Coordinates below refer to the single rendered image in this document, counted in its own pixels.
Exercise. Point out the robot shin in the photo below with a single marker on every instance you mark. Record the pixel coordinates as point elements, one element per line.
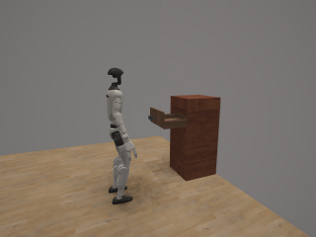
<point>122,180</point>
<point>115,174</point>

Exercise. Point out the robot left shin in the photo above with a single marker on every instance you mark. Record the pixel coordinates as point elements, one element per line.
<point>115,174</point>

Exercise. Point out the robot right upper arm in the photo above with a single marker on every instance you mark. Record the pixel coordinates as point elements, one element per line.
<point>117,97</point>

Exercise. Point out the cabinet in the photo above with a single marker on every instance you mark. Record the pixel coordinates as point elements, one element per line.
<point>193,148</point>

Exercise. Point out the right robot hand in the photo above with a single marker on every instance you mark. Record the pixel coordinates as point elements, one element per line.
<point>128,146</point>

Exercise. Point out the robot right shin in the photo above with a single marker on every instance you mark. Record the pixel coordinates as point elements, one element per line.
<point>122,180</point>

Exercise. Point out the drawer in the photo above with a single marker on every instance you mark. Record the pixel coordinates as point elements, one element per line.
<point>168,121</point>

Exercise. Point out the right robot forearm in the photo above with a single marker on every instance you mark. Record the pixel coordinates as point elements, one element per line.
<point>121,127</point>

